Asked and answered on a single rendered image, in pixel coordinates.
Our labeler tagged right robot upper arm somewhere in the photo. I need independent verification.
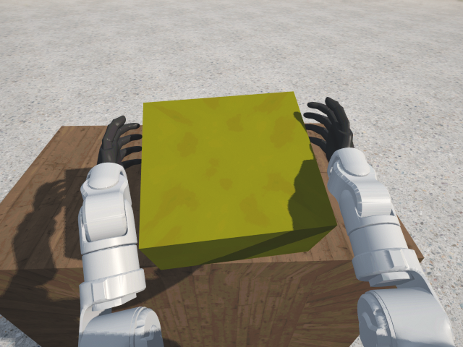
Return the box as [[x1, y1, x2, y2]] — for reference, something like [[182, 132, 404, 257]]
[[357, 287, 456, 347]]

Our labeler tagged pedestal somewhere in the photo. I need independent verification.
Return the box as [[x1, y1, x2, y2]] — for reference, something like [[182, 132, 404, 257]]
[[0, 123, 424, 347]]

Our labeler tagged left robot upper arm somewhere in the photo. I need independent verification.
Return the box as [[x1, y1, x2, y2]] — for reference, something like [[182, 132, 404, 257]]
[[80, 307, 164, 347]]

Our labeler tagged right robot hand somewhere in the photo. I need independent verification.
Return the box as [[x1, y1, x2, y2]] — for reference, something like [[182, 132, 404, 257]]
[[303, 97, 354, 162]]

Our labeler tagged left robot hand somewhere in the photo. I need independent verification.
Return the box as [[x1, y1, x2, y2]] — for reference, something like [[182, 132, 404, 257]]
[[97, 116, 143, 170]]

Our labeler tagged carton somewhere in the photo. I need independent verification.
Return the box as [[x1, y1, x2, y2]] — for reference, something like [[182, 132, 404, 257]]
[[139, 91, 337, 270]]

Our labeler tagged left robot forearm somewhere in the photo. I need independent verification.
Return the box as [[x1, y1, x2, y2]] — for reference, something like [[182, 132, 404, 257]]
[[78, 163, 146, 347]]

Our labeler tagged right robot forearm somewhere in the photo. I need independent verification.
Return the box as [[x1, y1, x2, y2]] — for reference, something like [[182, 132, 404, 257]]
[[327, 147, 454, 342]]

